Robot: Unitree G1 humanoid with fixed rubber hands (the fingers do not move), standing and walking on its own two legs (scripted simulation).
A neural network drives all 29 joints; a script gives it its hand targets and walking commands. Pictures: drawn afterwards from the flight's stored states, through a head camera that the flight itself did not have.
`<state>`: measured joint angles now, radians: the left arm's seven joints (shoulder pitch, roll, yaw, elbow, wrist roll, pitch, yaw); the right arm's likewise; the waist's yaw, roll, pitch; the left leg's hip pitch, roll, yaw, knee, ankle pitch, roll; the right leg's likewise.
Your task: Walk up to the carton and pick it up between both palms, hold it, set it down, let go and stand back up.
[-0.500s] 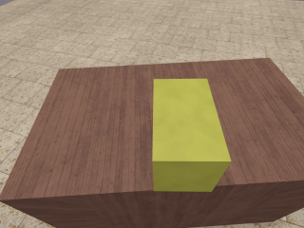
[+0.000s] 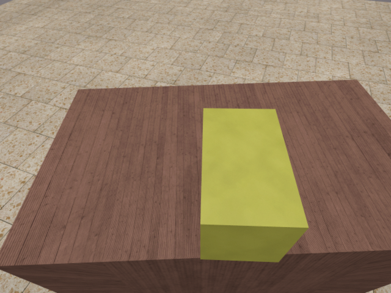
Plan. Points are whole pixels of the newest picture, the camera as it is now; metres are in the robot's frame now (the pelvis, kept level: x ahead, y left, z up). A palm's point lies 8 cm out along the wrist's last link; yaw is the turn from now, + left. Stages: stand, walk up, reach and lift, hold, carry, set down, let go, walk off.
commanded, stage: walk up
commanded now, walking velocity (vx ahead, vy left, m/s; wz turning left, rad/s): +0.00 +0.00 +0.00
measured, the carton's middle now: (239, 181) +0.37 -0.07 -0.01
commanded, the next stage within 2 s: stand in 1.30 s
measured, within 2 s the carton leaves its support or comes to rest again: neither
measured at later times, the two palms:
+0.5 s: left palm out of the picture +0.02 +0.19 -0.16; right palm out of the picture -0.07 -0.29 -0.15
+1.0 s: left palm out of the picture -0.05 +0.10 -0.15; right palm out of the picture -0.07 -0.31 -0.14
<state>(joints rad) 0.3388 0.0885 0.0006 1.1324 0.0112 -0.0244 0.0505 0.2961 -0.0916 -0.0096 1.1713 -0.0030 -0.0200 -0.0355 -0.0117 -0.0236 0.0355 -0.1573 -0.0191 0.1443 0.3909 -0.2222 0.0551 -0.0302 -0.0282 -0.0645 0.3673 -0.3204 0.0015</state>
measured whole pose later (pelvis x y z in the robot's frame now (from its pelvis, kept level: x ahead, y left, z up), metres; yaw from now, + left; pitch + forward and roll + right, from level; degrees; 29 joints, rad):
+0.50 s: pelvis -0.04 -0.05 -0.01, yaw -1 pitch -1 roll +0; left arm 0.15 0.20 0.06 1.00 0.00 0.06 0.03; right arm 0.26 -0.16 -0.06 1.13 -0.04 0.04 -0.07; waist -0.01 -0.03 0.12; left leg -0.31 0.10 0.12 0.57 -0.24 -0.01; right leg -0.40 -0.04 0.03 0.94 -0.46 0.06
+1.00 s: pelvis -0.05 -0.11 +0.00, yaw +0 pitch -1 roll +0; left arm 0.27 0.13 0.03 1.11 0.00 0.00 0.04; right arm 0.30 -0.10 -0.01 1.16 -0.01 -0.01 -0.04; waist 0.02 -0.03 0.04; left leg -0.10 -0.01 0.03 0.39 -0.28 0.02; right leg -0.18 0.01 -0.05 0.40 -0.21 -0.02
